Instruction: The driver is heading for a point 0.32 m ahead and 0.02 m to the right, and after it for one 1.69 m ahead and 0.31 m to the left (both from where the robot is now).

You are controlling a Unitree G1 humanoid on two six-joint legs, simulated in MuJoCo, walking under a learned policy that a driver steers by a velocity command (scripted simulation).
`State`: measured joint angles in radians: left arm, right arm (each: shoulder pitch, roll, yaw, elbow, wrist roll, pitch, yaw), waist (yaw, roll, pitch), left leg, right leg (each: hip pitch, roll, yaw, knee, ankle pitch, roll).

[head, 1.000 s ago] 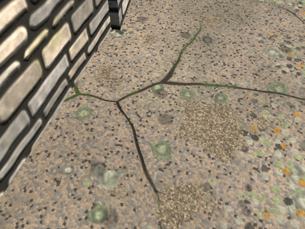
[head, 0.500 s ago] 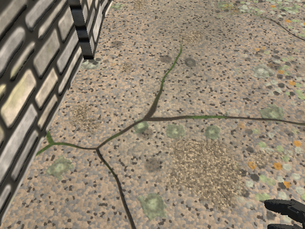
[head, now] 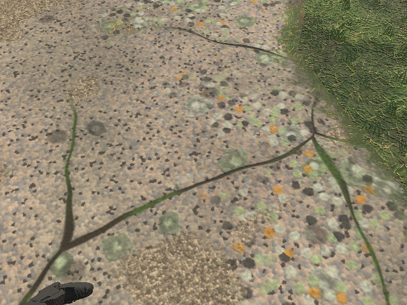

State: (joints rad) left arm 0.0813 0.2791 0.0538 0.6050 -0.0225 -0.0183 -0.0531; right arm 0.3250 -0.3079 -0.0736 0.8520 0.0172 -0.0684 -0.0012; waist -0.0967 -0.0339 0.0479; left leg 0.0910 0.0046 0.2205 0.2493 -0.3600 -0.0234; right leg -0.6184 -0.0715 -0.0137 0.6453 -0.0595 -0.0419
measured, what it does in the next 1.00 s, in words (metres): walks ahead: right foot, then left foot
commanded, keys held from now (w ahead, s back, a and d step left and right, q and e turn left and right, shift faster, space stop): w+e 0.30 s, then w+q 0.70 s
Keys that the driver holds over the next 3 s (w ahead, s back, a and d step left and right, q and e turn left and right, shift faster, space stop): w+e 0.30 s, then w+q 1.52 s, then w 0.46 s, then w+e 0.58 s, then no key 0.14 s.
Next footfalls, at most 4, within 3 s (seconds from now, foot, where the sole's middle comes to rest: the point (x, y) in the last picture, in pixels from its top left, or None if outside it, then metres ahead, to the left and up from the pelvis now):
0.06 right None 0.20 -0.11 -0.77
0.56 left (180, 285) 0.52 0.06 -0.77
1.06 right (233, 206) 0.79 -0.15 -0.77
1.56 left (142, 167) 0.99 0.18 -0.77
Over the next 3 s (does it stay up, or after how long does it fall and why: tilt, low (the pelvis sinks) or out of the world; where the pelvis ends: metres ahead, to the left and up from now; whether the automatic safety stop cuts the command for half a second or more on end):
stays up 1.54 0.42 0.00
